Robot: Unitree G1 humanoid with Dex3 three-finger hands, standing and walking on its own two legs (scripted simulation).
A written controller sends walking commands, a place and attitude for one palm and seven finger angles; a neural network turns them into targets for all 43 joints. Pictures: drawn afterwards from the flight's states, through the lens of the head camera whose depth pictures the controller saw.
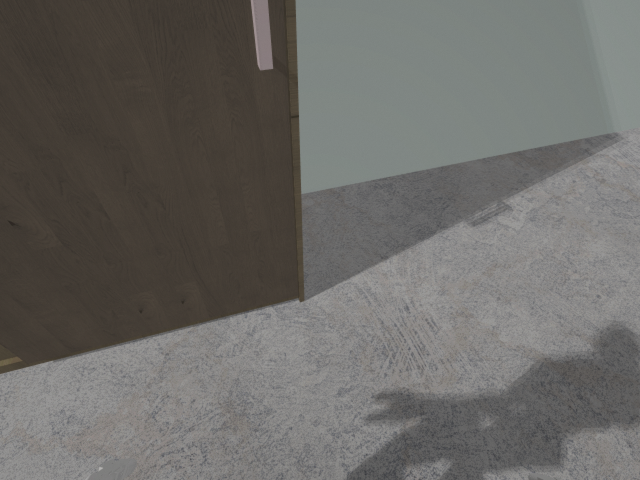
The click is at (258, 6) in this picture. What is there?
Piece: wardrobe's sliding door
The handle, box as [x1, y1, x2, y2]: [251, 0, 272, 69]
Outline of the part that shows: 251,0 258,66 260,69 272,68 267,0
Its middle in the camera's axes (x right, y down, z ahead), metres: -0.11 -0.40 +0.61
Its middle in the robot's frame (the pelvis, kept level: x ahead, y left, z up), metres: +0.76 +0.16 +0.27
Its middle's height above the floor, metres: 1.04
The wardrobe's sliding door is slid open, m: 0.00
